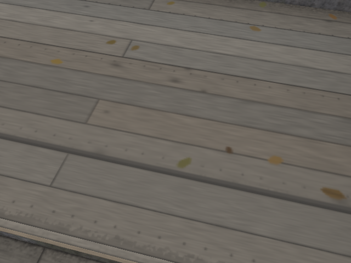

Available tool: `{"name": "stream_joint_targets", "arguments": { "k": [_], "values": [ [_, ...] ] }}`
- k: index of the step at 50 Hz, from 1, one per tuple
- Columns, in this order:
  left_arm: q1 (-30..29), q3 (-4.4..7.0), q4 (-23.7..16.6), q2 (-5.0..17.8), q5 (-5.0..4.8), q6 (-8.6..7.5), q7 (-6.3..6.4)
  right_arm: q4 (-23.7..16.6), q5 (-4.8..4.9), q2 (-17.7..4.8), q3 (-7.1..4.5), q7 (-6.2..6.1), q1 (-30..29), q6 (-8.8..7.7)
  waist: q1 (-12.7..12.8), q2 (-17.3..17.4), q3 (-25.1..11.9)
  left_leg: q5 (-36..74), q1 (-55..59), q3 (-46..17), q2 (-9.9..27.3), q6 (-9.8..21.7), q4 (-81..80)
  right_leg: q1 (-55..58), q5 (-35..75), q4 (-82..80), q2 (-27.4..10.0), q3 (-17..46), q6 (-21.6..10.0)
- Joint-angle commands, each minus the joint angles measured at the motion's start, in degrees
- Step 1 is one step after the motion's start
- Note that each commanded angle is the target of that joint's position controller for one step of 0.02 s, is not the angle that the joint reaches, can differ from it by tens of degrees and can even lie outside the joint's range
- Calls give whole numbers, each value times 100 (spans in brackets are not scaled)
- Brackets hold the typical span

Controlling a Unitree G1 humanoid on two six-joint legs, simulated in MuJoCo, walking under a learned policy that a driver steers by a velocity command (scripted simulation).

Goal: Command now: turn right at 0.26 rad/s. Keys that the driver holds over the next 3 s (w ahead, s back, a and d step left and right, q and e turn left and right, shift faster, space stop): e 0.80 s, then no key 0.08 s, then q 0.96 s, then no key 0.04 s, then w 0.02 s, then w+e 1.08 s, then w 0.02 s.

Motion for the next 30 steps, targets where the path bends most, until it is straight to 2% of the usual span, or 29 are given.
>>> {"name": "stream_joint_targets", "arguments": {
  "k": [1, 3, 4, 5, 8, 9, 10, 11, 12, 14, 17, 19, 20, 21, 22, 23, 24, 25, 26, 27, 28, 29, 30],
  "values": [
    [427, -29, -637, -167, 211, 186, 287, -34, -124, -201, -55, -70, -585, -112, 471, 467, -139, -1290, 322, -2059, 1029, 241, -3153, -1041, 371, 1799, 247, -158, -145],
    [473, -77, -724, -277, 111, 267, 325, 159, -143, -260, -53, -76, -385, -258, 519, 447, -17, -1108, 266, -1733, 1106, 325, -3277, -1290, 718, 2157, 426, -321, -139],
    [290, -97, -897, -336, 140, 328, 369, 167, -104, -235, -56, -87, -357, -282, 517, 407, -30, -825, 368, -1869, 1264, 262, -3469, -1512, 911, 2151, 316, -123, -97],
    [257, -119, -1034, -346, 159, 374, 415, 205, -124, -322, -81, -84, -219, -295, 528, 506, -62, -774, 681, -1699, 1269, 228, -3515, -1756, 877, 1915, 237, -152, -18],
    [-123, -53, -1351, -51, 256, 480, 479, 170, -101, -427, -120, -169, 110, -322, 308, 492, -124, -812, 1213, -1709, 1541, 369, -3719, -2216, 892, 1839, 180, -258, 208],
    [-274, -29, -1496, -15, 255, 492, 485, 118, -81, -511, -147, -202, 150, -324, 280, 450, -170, -928, 1299, -1723, 1629, 418, -3836, -2285, 919, 1765, 120, -257, 266],
    [-412, -17, -1603, -18, 175, 513, 464, -65, -107, -580, -116, -333, 69, -318, 223, 568, -318, -767, 1534, -1934, 1876, 443, -4057, -2183, 834, 1502, -48, -24, 375],
    [-448, 15, -1676, 48, 168, 538, 460, -165, -122, -666, -146, -403, 73, -308, 169, 496, -415, -767, 1730, -1948, 1975, 501, -4120, -2161, 777, 1467, -67, -82, 438],
    [-517, 24, -1769, 122, 86, 581, 445, -248, -114, -811, -163, -406, 234, -245, 11, 724, -398, -680, 2210, -1710, 1915, 649, -4450, -2301, 90, 1019, -11, -478, 468],
    [-762, 25, -1949, 131, 94, 592, 359, -329, -157, -969, -254, -416, 537, -210, -167, 780, -388, -467, 2738, -1594, 1954, 754, -4514, -2172, -488, 136, -238, -519, 429],
    [-894, -15, -2118, 76, 53, 561, 222, -506, -230, -1124, -347, -428, 748, -170, -302, 815, -523, -325, 3164, -1158, 1892, 597, -4541, -1445, -1212, -1604, -437, -757, 243],
    [-717, -6, -2115, 115, -12, 536, 177, -625, -249, -1224, -391, -423, 676, -118, -274, 861, -564, -410, 3064, -875, 1789, 471, -4524, -674, -1565, -2598, -370, -999, 104],
    [-582, 33, -1909, 252, -38, 535, 148, -560, -182, -1326, -433, -330, 704, -108, -337, 628, -698, -363, 2863, -571, 1872, 481, -4712, -13, -2135, -2719, -148, -1470, -33],
    [-291, 24, -1841, 180, -47, 504, 137, -528, -134, -1393, -461, -285, 629, -86, -168, 636, -665, -486, 2593, -440, 1843, 398, -4594, 488, -1746, -3102, -164, -1461, -150],
    [67, 5, -1693, 119, -74, 465, 109, -443, -81, -1439, -468, -234, 588, -47, 47, 494, -612, -792, 2438, -241, 1610, 213, -4316, 937, -1358, -3920, -57, -1504, -246],
    [674, 34, -1431, 167, -76, 409, 121, -336, -135, -1260, -443, -191, 686, 44, 240, 80, -519, -1415, 2338, 189, 1053, -12, -3405, 1433, -339, -4943, 178, -1680, -222],
    [1052, 116, -1293, 421, 56, 354, 111, -367, -121, -1131, -458, -143, 635, 126, 438, -927, -211, -1327, 1403, 421, 512, -390, -2334, 1926, -191, -5361, -79, -793, -439],
    [1172, 260, -1537, 859, 206, 372, 232, -879, -35, -1135, -445, -130, -74, 159, 884, -2383, 176, -1643, -37, 198, -250, -790, -438, 1694, -815, -6195, -1320, 1855, -1263],
    [519, 104, -1906, 690, 196, 333, 340, -969, -191, -808, -342, -85, -124, 148, 404, -1436, -6, -756, -96, -1153, -178, -872, 856, 1277, -1192, -6522, -1663, 2819, -1577],
    [-266, 76, -2265, 832, 192, 337, 411, -836, -99, -808, -357, -52, 144, 166, 37, -904, -131, -170, 107, -1275, -156, -924, 1477, 815, -1478, -6441, -1642, 2416, -1590],
    [-774, 52, -2468, 973, 313, 398, 436, -947, -7, -858, -341, 5, 156, 180, -139, -575, -200, 307, 57, -1241, -268, -1019, 1615, 722, -1356, -6095, -1285, 1978, -1410],
    [-897, 9, -2508, 921, 271, 368, 432, -947, -87, -939, -354, 7, 230, 182, -197, -378, -215, 531, 61, -1187, -348, -1011, 1726, 719, -1050, -5830, -1084, 1702, -1355],
    [-896, -68, -2520, 748, 223, 340, 421, -917, -129, -967, -354, -20, 348, 208, -222, -177, -254, 690, 210, -1086, -462, -1011, 1824, 630, -772, -5653, -905, 1480, -1316]
  ]
}}
Next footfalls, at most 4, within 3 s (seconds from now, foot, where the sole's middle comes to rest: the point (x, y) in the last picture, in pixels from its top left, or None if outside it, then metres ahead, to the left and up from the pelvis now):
0.46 right None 0.09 -0.10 -0.67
0.90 left None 0.17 0.08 -0.67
1.28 right None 0.13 -0.10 -0.67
1.70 left None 0.19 0.10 -0.67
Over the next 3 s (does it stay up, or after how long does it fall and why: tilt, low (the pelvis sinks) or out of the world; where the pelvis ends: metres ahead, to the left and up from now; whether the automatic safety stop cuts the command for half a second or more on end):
stays up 0.64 -0.09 0.27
